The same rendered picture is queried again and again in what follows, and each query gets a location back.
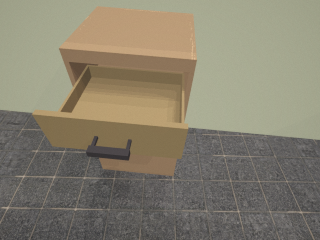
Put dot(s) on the drawer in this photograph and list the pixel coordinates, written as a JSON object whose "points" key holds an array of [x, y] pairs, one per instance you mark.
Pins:
{"points": [[120, 104]]}

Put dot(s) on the cabinet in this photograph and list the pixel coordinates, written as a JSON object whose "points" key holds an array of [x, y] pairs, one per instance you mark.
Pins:
{"points": [[135, 39]]}

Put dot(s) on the handle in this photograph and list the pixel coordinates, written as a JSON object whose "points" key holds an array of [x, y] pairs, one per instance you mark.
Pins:
{"points": [[108, 152]]}

